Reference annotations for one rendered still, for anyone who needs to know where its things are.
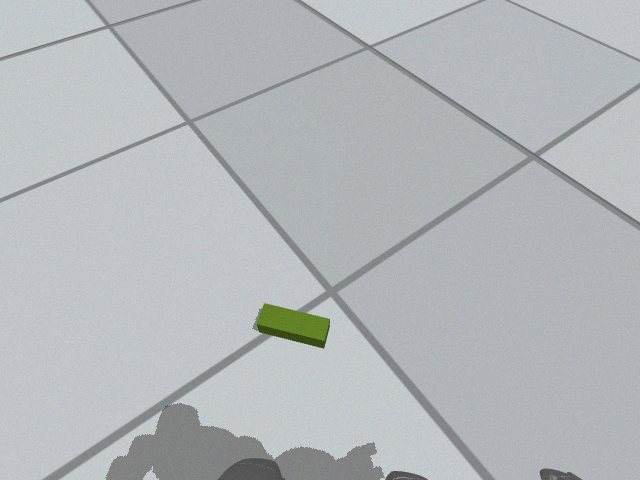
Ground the carton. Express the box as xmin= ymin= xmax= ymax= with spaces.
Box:
xmin=257 ymin=303 xmax=330 ymax=348

